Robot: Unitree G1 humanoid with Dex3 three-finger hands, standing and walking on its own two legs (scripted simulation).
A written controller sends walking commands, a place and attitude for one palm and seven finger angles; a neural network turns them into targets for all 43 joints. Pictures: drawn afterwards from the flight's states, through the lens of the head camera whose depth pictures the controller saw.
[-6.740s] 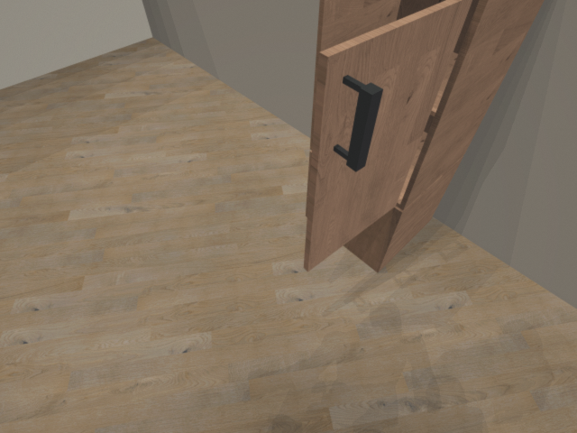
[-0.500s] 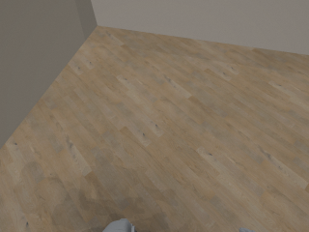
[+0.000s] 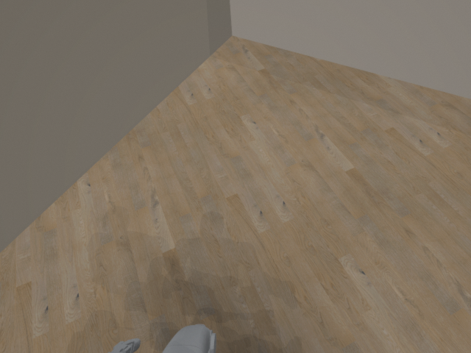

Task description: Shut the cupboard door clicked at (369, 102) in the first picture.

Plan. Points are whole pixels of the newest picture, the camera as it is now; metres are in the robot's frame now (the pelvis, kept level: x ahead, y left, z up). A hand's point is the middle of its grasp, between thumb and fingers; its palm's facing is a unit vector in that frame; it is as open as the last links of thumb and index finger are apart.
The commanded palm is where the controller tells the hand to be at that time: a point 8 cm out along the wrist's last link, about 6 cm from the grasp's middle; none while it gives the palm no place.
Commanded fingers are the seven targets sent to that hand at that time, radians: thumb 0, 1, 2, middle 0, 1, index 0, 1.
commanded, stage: walk to a spot facing it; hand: left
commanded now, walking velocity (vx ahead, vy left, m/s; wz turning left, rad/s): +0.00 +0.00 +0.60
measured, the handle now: out of the picture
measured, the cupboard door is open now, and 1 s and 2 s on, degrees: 86 86 86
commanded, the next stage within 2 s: none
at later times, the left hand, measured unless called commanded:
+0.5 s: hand out of the picture +0.06 +0.21 -0.16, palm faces +0.32 -0.91 -0.28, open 7.4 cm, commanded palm none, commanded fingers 0.00 0.90 0.90 -0.20 -0.30 -0.20 -0.30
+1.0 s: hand out of the picture -0.04 +0.20 -0.18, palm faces +0.61 -0.75 -0.25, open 7.4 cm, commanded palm none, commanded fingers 0.00 0.90 0.90 -0.20 -0.30 -0.20 -0.30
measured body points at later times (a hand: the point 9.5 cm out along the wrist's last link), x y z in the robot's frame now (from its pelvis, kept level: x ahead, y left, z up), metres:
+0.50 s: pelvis +0.03 -0.02 -0.01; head +0.08 -0.02 +0.44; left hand +0.05 +0.26 -0.14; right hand +0.17 -0.24 -0.16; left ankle +0.00 +0.11 -0.74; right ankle +0.07 -0.14 -0.72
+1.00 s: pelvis +0.03 -0.01 -0.01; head +0.07 +0.03 +0.44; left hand -0.07 +0.24 -0.16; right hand +0.27 -0.16 -0.14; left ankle -0.01 +0.08 -0.74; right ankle +0.08 -0.15 -0.67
